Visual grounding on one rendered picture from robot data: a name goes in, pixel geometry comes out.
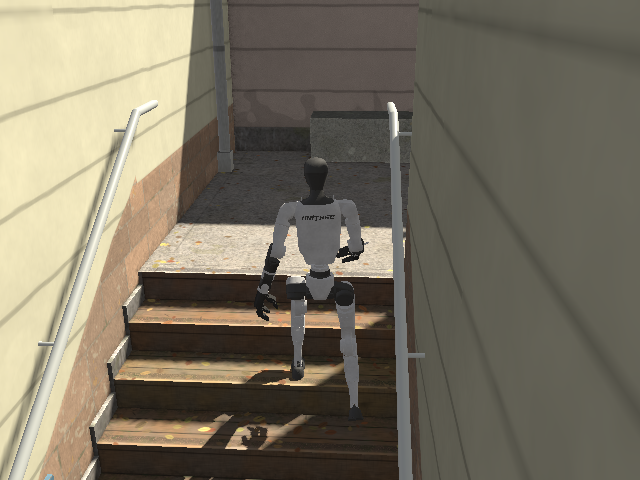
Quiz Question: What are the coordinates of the right robot shin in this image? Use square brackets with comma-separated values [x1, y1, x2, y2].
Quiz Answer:
[343, 338, 359, 408]

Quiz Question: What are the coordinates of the right robot hand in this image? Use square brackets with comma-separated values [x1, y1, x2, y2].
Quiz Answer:
[336, 246, 360, 263]

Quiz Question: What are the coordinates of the right robot upper arm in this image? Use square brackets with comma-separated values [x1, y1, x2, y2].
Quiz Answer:
[338, 199, 363, 252]

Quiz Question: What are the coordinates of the robot right foot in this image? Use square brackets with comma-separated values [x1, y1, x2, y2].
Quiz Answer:
[348, 405, 364, 421]

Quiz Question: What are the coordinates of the left robot upper arm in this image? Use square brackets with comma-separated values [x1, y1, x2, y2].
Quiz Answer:
[270, 201, 297, 259]

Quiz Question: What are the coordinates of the robot left forearm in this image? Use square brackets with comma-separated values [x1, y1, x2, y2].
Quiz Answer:
[257, 243, 280, 294]

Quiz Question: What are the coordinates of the left robot hand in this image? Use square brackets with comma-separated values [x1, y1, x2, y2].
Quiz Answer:
[254, 291, 278, 321]

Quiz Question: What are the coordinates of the robot right forearm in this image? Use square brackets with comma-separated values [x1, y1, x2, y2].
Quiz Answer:
[350, 238, 364, 257]

